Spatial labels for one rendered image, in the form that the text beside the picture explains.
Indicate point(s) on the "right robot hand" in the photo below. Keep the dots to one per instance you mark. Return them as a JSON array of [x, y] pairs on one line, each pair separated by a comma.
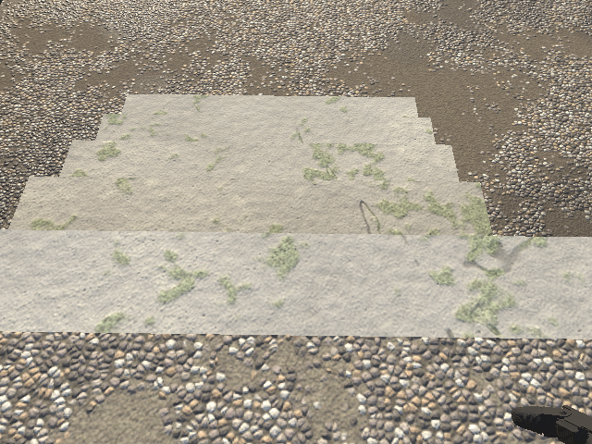
[[568, 425]]

